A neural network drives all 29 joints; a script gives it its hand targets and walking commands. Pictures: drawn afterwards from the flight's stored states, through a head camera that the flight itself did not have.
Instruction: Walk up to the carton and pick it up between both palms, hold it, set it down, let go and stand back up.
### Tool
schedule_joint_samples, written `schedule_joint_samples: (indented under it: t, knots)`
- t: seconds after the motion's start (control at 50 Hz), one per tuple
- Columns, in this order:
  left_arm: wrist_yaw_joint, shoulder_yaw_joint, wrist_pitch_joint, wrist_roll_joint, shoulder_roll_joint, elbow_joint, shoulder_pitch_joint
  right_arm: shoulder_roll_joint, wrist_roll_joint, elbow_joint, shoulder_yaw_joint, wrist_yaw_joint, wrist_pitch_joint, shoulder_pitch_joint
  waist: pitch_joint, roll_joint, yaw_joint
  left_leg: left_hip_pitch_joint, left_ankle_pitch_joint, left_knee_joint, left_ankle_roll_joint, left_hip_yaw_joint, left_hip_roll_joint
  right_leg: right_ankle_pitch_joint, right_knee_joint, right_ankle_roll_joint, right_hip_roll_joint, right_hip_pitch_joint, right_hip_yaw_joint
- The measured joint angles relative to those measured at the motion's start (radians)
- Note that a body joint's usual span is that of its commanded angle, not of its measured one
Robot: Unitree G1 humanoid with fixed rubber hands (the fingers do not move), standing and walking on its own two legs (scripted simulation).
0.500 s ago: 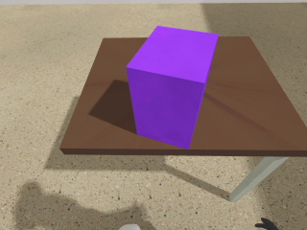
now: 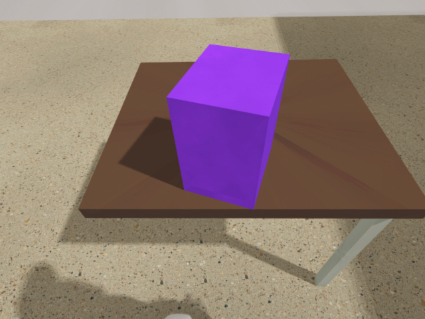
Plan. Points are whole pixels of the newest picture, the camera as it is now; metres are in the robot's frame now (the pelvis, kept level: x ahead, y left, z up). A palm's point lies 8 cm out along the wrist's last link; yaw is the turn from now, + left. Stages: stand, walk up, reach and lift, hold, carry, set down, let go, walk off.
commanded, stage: walk up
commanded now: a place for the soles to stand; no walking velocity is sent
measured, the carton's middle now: (232, 128) +0.50 -0.02 +0.09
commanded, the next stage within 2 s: none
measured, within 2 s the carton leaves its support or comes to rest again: neither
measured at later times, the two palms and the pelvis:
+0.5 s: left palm out of the picture +0.05 +0.30 -0.11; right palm out of the picture +0.10 -0.30 -0.10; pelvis +0.01 +0.01 +0.00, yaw +0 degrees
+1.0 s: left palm out of the picture +0.07 +0.31 -0.11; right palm out of the picture +0.10 -0.29 -0.09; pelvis +0.02 +0.02 +0.01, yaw +0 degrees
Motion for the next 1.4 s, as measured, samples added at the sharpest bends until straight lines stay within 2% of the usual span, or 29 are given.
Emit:
schedule_joint_samples:
  t: [0.04, 0.12, 0.16, 0.2, 0.22, 0.38, 0.48, 0.5, 0.54, 0.56, 0.6, 0.64, 0.68, 0.76, 0.86, 0.88, 0.92, 1.02, 1.06, 1.1, 1.14, 1.2, 1.22, 1.24, 1.26, 1.4]
  knots:
    - [0.0, 0.0, -0.006, 0.0, -0.004, 0.0, 0.0, -0.003, 0.0, 0.0, 0.0, 0.0, 0.001, -0.008, 0.0, 0.008, 0.0, -0.038, -0.037, 0.068, 0.0, 0.0, -0.009, -0.001, -0.017, -0.007, 0.0, 0.0, 0.0]
    - [0.0, 0.0, -0.008, 0.0, -0.004, 0.0, 0.0, -0.009, 0.0, -0.001, 0.0, 0.0, 0.001, -0.018, -0.001, 0.019, -0.001, -0.062, -0.074, 0.063, 0.0, 0.0, -0.006, 0.012, -0.048, -0.01, 0.0, -0.001, -0.001]
    - [0.0, 0.0, -0.008, 0.0, -0.004, 0.0, 0.0, -0.01, 0.0, -0.001, 0.0, 0.0, 0.001, -0.018, -0.002, 0.019, -0.001, -0.04, -0.021, 0.004, 0.0, -0.001, -0.004, 0.005, -0.04, -0.009, 0.001, -0.001, -0.001]
    - [0.0, 0.0, -0.007, 0.0, -0.004, 0.0, 0.0, -0.01, 0.0, 0.0, 0.0, 0.0, 0.001, -0.016, -0.002, 0.019, -0.001, 0.006, 0.109, -0.081, -0.001, 0.001, -0.003, -0.016, -0.01, -0.005, 0.001, 0.0, -0.002]
    - [0.0, 0.0, -0.006, 0.0, -0.003, 0.0, -0.004, -0.005, 0.0, 0.002, 0.0, 0.0, 0.001, -0.015, -0.001, 0.009, -0.001, 0.011, 0.121, -0.08, -0.004, 0.003, -0.008, -0.027, 0.007, -0.003, -0.006, 0.0, 0.0]
    - [0.001, 0.0, 0.002, 0.0, -0.008, 0.0, -0.011, 0.005, 0.0, 0.002, 0.003, 0.0, 0.001, -0.032, 0.0, -0.019, -0.001, 0.009, 0.054, -0.032, -0.005, 0.001, -0.001, -0.03, 0.022, -0.003, -0.001, -0.002, -0.001]
    - [0.001, 0.0, 0.002, 0.0, -0.011, 0.0, -0.011, -0.008, 0.0, 0.002, 0.003, 0.0, 0.001, -0.039, 0.0, -0.014, 0.0, -0.024, -0.066, 0.035, -0.005, 0.0, -0.005, 0.001, -0.019, -0.004, 0.0, -0.003, 0.0]
    - [0.001, 0.0, 0.002, 0.0, -0.011, 0.0, -0.011, -0.011, 0.0, 0.002, 0.003, 0.0, 0.001, -0.039, 0.0, -0.011, -0.001, -0.021, -0.059, 0.018, -0.005, 0.0, -0.003, 0.006, -0.027, -0.003, 0.0, -0.003, -0.001]
    - [0.001, 0.0, 0.002, 0.0, -0.011, 0.0, -0.012, -0.019, 0.0, 0.002, 0.003, 0.0, -0.003, -0.032, 0.0, -0.005, -0.001, 0.014, 0.101, -0.07, -0.008, -0.001, 0.004, 0.004, -0.023, 0.004, 0.001, -0.003, -0.001]
    - [0.001, 0.0, 0.002, 0.0, -0.01, 0.0, -0.014, -0.018, 0.0, 0.003, 0.002, 0.0, -0.006, -0.028, 0.001, -0.006, -0.001, 0.017, 0.106, -0.068, -0.008, 0.001, 0.002, 0.002, -0.013, 0.006, -0.002, -0.002, 0.0]
    - [0.001, 0.0, 0.004, 0.0, -0.008, 0.0, -0.017, -0.012, 0.0, 0.004, 0.003, 0.0, -0.009, -0.016, 0.001, -0.01, -0.001, 0.031, 0.07, -0.055, -0.008, 0.0, 0.001, -0.006, 0.023, 0.006, -0.003, -0.002, -0.001]
    - [0.001, 0.0, 0.007, 0.0, -0.003, 0.0, -0.019, -0.006, 0.0, 0.004, 0.006, 0.0, -0.011, -0.008, 0.001, -0.017, -0.001, 0.043, 0.054, -0.055, -0.008, 0.001, 0.002, -0.074, 0.045, 0.006, -0.003, -0.003, -0.001]
    - [0.001, 0.0, 0.007, 0.0, -0.002, 0.0, -0.02, -0.005, 0.0, 0.003, 0.006, 0.0, -0.011, -0.01, 0.001, -0.022, 0.0, 0.039, 0.053, -0.054, -0.008, 0.002, 0.002, -0.087, 0.021, 0.006, -0.004, -0.003, 0.0]
    - [0.001, 0.0, 0.013, 0.0, -0.007, 0.005, -0.02, -0.005, 0.0, 0.004, 0.006, 0.0, -0.011, -0.034, 0.007, -0.01, 0.0, 0.033, 0.05, -0.051, -0.007, 0.002, 0.009, 0.034, -0.021, 0.005, 0.004, -0.003, -0.001]
    - [0.001, 0.0, 0.008, 0.0, -0.008, 0.004, -0.02, -0.008, 0.0, 0.004, 0.006, 0.0, -0.011, -0.047, 0.007, 0.001, 0.0, 0.004, -0.048, 0.019, -0.007, 0.002, 0.007, 0.04, -0.065, 0.001, 0.004, -0.004, -0.001]
    - [0.001, 0.0, 0.006, 0.0, -0.008, 0.004, -0.02, -0.01, 0.0, 0.004, 0.006, 0.0, -0.011, -0.045, 0.007, 0.003, -0.001, 0.009, -0.045, 0.005, -0.007, 0.001, 0.007, 0.045, -0.075, 0.001, 0.005, -0.004, -0.001]
    - [0.001, 0.0, 0.006, 0.0, -0.008, 0.004, -0.02, -0.014, 0.0, 0.004, 0.006, 0.0, -0.012, -0.034, 0.006, 0.008, -0.001, 0.05, 0.093, -0.088, -0.007, 0.0, 0.012, 0.043, -0.073, 0.006, 0.005, -0.005, -0.002]
    - [0.001, 0.0, 0.014, 0.0, -0.002, 0.005, -0.026, -0.006, 0.0, 0.009, 0.007, 0.0, -0.015, -0.001, 0.008, -0.008, -0.001, 0.086, 0.019, -0.085, -0.007, 0.002, 0.009, -0.027, 0.004, 0.009, 0.0, -0.009, -0.001]
    - [0.001, 0.0, 0.014, 0.0, -0.002, 0.004, -0.026, -0.006, 0.0, 0.009, 0.007, 0.0, -0.015, 0.0, 0.008, -0.016, 0.0, 0.081, 0.015, -0.083, -0.008, 0.003, 0.008, -0.035, -0.026, 0.009, 0.0, -0.009, 0.0]
    - [0.001, 0.0, 0.014, 0.0, -0.004, 0.005, -0.026, -0.006, 0.0, 0.009, 0.007, 0.0, -0.015, -0.013, 0.02, -0.018, 0.0, 0.074, 0.015, -0.079, -0.007, 0.003, 0.009, 0.05, -0.064, 0.009, 0.002, -0.009, -0.001]
    - [0.001, 0.0, 0.013, 0.0, -0.011, 0.004, -0.026, -0.006, 0.0, 0.01, 0.007, 0.0, -0.015, -0.026, 0.026, -0.014, 0.0, 0.066, 0.019, -0.067, -0.007, 0.004, 0.009, 0.053, -0.065, 0.005, 0.002, -0.008, -0.001]
    - [0.001, 0.0, 0.006, 0.0, -0.015, 0.004, -0.026, -0.006, 0.0, 0.009, 0.007, 0.0, -0.015, -0.048, 0.026, -0.007, -0.001, 0.048, -0.095, -0.055, -0.007, 0.003, 0.009, 0.048, -0.078, 0.002, 0.003, -0.009, -0.001]
    - [0.001, 0.0, 0.006, 0.0, -0.015, 0.004, -0.026, -0.006, 0.0, 0.009, 0.007, 0.0, -0.015, -0.053, 0.026, -0.005, -0.001, 0.053, -0.059, -0.083, -0.007, 0.003, 0.009, 0.048, -0.078, 0.002, 0.003, -0.009, -0.002]
    - [0.001, 0.0, 0.006, 0.0, -0.015, 0.004, -0.026, -0.007, 0.0, 0.009, 0.007, 0.0, -0.015, -0.057, 0.026, -0.003, -0.001, 0.06, 0.052, -0.112, -0.007, 0.002, 0.01, 0.046, -0.075, 0.003, 0.003, -0.009, -0.002]
    - [0.001, 0.0, 0.006, 0.0, -0.015, 0.005, -0.027, -0.006, 0.0, 0.01, 0.007, 0.0, -0.015, -0.059, 0.026, -0.003, 0.0, 0.062, 0.104, -0.115, -0.008, 0.003, 0.01, 0.044, -0.069, 0.003, 0.002, -0.008, -0.001]
    - [0.001, 0.0, 0.015, 0.0, -0.001, 0.005, -0.031, -0.003, 0.0, 0.01, 0.007, 0.0, -0.015, -0.044, 0.026, -0.022, -0.001, 0.067, 0.026, -0.073, -0.008, 0.004, 0.013, -0.009, -0.028, 0.004, 0.003, -0.008, -0.001]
